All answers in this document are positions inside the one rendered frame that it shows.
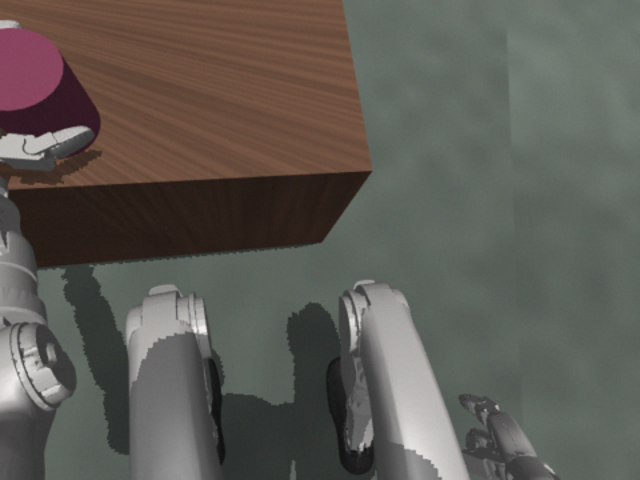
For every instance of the right robot hand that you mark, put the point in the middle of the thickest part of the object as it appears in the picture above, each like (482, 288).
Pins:
(489, 452)

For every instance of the right robot foot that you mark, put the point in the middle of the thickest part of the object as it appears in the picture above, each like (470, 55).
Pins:
(354, 462)

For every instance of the left robot foot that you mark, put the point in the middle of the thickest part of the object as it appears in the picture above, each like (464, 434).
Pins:
(216, 410)

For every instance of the right robot arm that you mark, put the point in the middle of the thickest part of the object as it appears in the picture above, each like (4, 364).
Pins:
(529, 468)

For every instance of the left robot hand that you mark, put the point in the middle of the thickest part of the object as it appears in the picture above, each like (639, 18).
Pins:
(23, 151)

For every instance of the left robot arm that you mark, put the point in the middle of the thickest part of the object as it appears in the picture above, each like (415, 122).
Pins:
(36, 375)

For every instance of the can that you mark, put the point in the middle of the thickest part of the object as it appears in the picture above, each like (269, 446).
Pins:
(39, 92)

